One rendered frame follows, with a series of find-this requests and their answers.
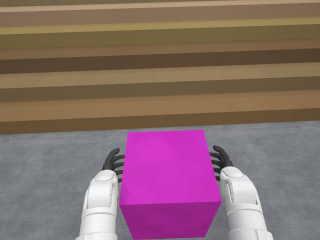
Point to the right robot hand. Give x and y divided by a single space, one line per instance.
224 160

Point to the robot right forearm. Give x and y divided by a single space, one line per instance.
243 207

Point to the robot left forearm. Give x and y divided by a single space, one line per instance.
99 212

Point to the carton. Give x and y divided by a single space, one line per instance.
169 189

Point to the left robot hand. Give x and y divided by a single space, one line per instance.
111 165

